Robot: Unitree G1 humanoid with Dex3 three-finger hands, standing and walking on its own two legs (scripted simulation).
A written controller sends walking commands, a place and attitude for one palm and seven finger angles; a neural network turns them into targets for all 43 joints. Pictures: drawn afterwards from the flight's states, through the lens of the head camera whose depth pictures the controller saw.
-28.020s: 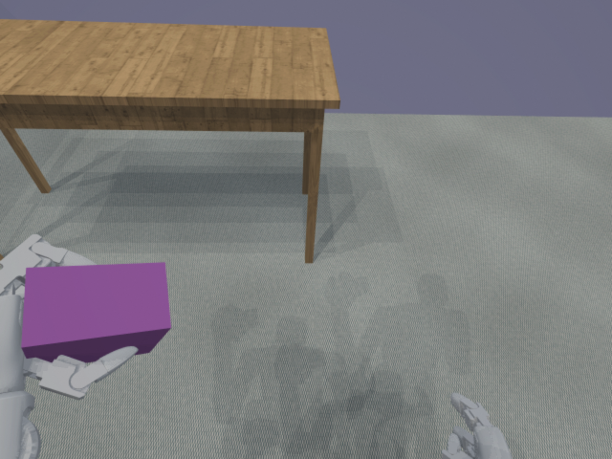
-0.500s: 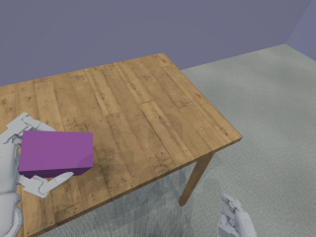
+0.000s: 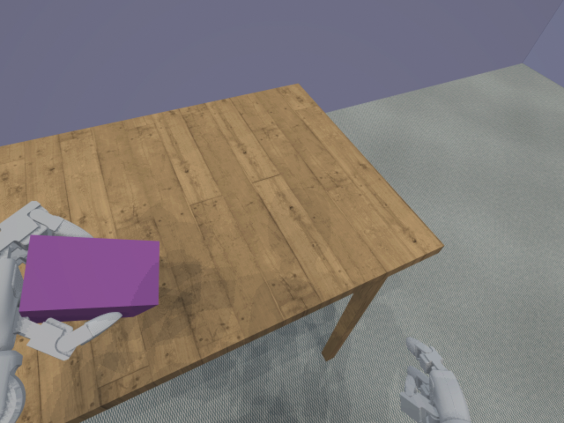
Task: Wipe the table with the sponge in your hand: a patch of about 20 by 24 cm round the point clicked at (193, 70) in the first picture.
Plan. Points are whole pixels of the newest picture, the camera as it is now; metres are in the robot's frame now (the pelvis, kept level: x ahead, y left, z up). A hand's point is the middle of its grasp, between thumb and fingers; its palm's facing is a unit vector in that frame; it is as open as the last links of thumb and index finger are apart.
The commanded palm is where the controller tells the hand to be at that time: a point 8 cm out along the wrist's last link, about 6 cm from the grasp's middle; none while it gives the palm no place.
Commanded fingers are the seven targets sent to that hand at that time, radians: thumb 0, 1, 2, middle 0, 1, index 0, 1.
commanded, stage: look again from close up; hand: left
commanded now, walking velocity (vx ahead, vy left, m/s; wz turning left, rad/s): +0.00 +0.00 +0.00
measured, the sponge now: (109, 282) +0.23 +0.22 +0.13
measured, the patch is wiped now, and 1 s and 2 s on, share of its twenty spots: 0.00 0.00 0.00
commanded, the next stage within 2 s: come to a stop and stand still in 0.26 s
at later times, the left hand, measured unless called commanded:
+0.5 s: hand (96, 285) +0.21 +0.21 +0.15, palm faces +0.36 -0.86 -0.37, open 10.4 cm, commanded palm +0.16 +0.25 +0.17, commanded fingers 0.00 0.10 1.30 -1.20 -1.60 -1.20 -1.60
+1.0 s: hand (101, 280) +0.22 +0.21 +0.15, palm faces +0.26 -0.89 -0.38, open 10.4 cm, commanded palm +0.17 +0.27 +0.17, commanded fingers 0.00 0.10 1.30 -1.20 -1.60 -1.20 -1.60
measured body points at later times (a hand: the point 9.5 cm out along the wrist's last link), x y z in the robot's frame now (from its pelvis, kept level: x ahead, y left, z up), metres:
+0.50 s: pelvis +0.00 -0.03 +0.00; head +0.02 -0.02 +0.45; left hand +0.19 +0.26 +0.17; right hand +0.18 -0.26 -0.07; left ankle +0.01 +0.06 -0.74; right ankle +0.01 -0.13 -0.74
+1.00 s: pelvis +0.00 +0.00 +0.00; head +0.03 +0.01 +0.45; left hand +0.20 +0.26 +0.17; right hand +0.17 -0.24 -0.08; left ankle +0.01 +0.06 -0.74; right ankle +0.01 -0.13 -0.74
